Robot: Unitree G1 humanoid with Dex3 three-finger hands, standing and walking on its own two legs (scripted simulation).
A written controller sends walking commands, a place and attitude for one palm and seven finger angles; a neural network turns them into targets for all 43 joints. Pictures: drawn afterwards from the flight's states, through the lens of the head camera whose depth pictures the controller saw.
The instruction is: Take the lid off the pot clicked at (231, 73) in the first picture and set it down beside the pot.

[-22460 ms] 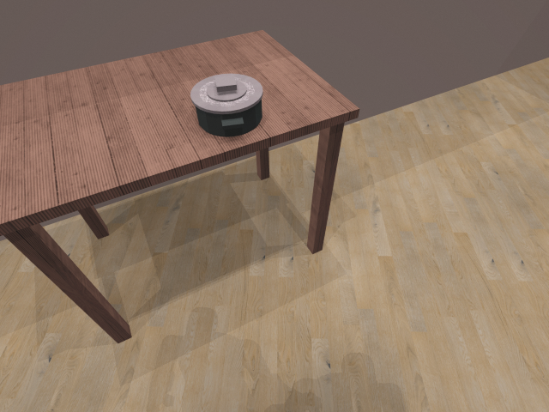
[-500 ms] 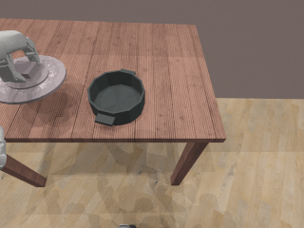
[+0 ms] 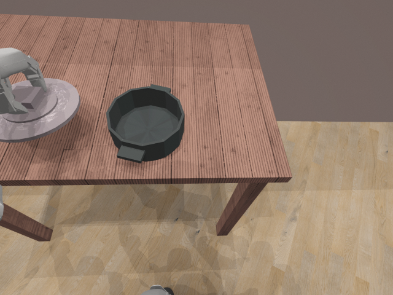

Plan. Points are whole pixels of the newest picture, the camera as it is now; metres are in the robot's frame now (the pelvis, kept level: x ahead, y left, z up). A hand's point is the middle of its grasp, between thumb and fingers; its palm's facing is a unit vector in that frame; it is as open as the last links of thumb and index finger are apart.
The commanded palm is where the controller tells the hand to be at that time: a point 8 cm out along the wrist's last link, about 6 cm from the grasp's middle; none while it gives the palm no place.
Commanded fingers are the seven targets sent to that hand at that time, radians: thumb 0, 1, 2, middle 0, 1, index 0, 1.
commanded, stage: lower the lid onto the table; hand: left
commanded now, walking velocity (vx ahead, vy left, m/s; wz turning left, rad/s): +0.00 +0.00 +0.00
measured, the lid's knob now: (25, 97) +0.49 +0.32 +0.10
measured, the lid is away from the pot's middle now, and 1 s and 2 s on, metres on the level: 0.23 0.23 0.23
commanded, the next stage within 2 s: open the fingers wide in 1.38 s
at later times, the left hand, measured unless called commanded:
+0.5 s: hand (21, 107) +0.46 +0.32 +0.09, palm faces -0.48 -0.10 -0.87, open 8.5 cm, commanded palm +0.51 +0.33 +0.17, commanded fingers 0.00 0.52 1.08 -0.89 -1.16 -0.76 -1.06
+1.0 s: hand (30, 114) +0.47 +0.32 +0.06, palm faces -0.50 -0.11 -0.86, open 8.5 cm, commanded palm +0.53 +0.33 +0.13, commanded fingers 0.00 0.52 1.08 -0.89 -1.16 -0.76 -1.06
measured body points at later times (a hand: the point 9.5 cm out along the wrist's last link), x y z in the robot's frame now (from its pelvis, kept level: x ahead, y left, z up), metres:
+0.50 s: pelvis -0.01 +0.01 -0.01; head +0.09 +0.03 +0.43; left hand +0.49 +0.32 +0.14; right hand +0.00 -0.28 -0.12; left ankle +0.04 +0.08 -0.72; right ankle -0.03 -0.15 -0.72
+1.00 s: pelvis -0.01 +0.01 -0.02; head +0.11 +0.04 +0.42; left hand +0.50 +0.33 +0.11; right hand -0.03 -0.28 -0.12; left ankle +0.04 +0.08 -0.72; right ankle -0.03 -0.15 -0.72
